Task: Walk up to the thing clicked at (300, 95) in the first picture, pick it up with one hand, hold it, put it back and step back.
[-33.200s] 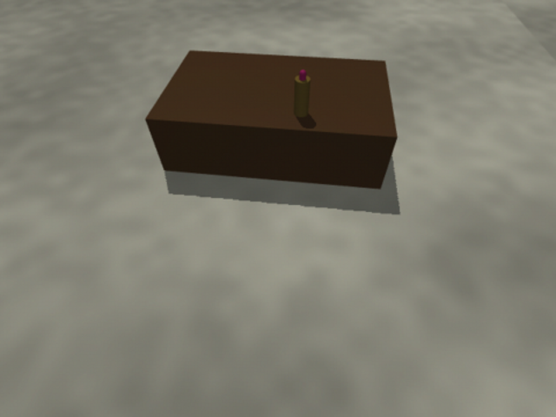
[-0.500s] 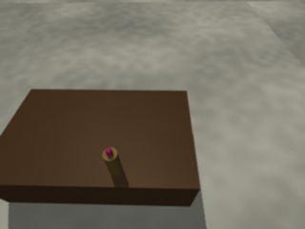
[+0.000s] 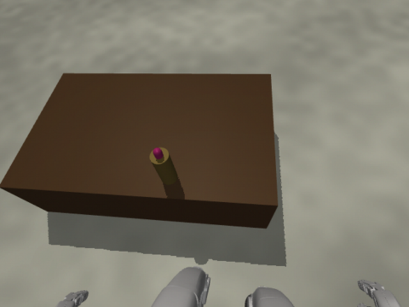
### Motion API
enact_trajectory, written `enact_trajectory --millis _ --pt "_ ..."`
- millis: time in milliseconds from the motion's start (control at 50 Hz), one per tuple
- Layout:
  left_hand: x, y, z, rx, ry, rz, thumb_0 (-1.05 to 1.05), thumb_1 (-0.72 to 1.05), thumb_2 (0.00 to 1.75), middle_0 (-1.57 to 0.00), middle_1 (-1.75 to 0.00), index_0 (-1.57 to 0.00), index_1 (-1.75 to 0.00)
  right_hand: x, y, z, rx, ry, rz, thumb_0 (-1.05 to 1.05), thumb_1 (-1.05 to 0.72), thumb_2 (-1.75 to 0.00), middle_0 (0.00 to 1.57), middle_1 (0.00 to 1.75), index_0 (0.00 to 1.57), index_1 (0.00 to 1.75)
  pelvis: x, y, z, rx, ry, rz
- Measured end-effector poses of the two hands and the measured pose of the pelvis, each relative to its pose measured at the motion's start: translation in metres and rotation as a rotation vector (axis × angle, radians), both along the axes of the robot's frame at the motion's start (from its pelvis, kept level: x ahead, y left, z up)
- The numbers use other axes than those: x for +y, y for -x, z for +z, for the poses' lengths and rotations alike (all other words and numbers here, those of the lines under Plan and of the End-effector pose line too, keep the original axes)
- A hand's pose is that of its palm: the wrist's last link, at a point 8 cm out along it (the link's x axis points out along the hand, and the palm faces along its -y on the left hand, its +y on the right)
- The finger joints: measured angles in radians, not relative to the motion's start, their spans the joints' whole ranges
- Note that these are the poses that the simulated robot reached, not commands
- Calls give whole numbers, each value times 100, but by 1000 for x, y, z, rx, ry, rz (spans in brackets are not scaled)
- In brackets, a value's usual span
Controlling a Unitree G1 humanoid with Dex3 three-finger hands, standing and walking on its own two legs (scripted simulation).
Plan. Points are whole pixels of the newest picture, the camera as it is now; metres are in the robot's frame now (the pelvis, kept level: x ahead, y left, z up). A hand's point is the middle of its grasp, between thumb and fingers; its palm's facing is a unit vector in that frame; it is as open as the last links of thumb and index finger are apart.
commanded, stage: step back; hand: left
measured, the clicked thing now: (163, 164) +0.55 +0.22 -0.33
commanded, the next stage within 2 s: none
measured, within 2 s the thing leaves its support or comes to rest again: neither
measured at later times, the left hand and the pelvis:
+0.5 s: hand out of the picture -0.04 +0.33 -0.16, palm faces +0.02 -0.92 -0.38, open 7.4 cm; pelvis -0.12 +0.05 +0.00, yaw -1 degrees
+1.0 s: hand out of the picture -0.14 +0.32 -0.12, palm faces +0.00 -0.90 -0.44, open 7.4 cm; pelvis -0.28 +0.05 +0.00, yaw +1 degrees
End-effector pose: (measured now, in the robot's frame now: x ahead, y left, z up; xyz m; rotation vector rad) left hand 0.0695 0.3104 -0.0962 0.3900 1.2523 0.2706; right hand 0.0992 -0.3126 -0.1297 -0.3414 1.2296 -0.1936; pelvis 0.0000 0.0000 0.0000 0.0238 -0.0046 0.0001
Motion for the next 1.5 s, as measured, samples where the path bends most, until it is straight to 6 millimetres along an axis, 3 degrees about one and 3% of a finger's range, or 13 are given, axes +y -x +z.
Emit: enact_trajectory --millis 100,220,400,540,680,800,860,960,1100,1220,1320,1400,1500 --pt "11 5 -3 -99 1 17 0 90 90 -21 -30 -21 -30 12 27 -3 74 27 56 1 -90 -90 20 30 20 30 10 21 -4 -7 17 45" --pt "39 28 -28 -141 39 28 0 90 90 -21 -30 -21 -30 40 41 4 22 54 93 1 -90 -90 20 30 20 30 32 54 -16 -47 6 68" --pt "60 80 -20 -110 67 45 0 90 90 -21 -30 -21 -30 66 71 43 -76 66 82 1 -90 -90 21 30 21 30 51 94 4 -26 63 28" --pt "65 134 -23 -30 43 -7 0 90 90 -21 -30 -21 -30 69 98 41 -173 46 58 1 -90 -90 21 30 21 30 54 139 -1 -36 46 -37" --pt "50 188 -19 4 17 -56 0 90 90 -21 -30 -21 -30 49 164 12 -178 0 -4 1 -90 -90 21 30 21 30 44 190 -15 -48 32 -86" --pt "41 235 6 4 -5 -46 0 90 90 -21 -30 -21 -30 40 241 5 -64 -26 -72 1 -90 -90 20 30 20 30 39 220 -1 -47 -18 -91" --pt "42 238 15 -22 -18 -44 0 90 90 -21 -30 -21 -30 37 280 6 -12 -14 -84 1 -90 -90 20 30 20 30 40 235 4 -28 -15 -62" --pt "47 224 16 -151 -23 -74 1 90 90 -21 -30 -21 -30 38 335 4 93 29 -63 1 -90 -90 20 30 20 30 47 265 0 -18 3 -11" --pt "65 233 -12 -265 42 -88 0 90 90 -21 -30 -21 -30 63 371 8 84 78 -13 1 -90 -90 20 30 20 30 69 318 -16 -51 -10 32" --pt "69 283 -18 -196 103 -45 0 90 90 -21 -30 -21 -30 83 388 36 7 84 10 1 -90 -90 21 30 20 30 79 350 -1 -43 55 26" --pt "78 339 -23 -132 98 -30 0 90 90 -21 -30 -21 -30 85 387 48 -71 101 34 1 -90 -90 21 30 21 30 80 381 3 -23 55 -16" --pt "81 387 -30 -46 72 -46 0 90 90 -21 -30 -21 -30 81 391 45 -143 96 48 1 -90 -90 21 30 21 30 77 411 -3 -24 43 -57" --pt "73 442 -32 15 42 -66 0 90 90 -21 -30 -21 -30 67 418 26 -189 65 34 1 -90 -90 21 30 21 30 68 452 -16 -33 36 -99"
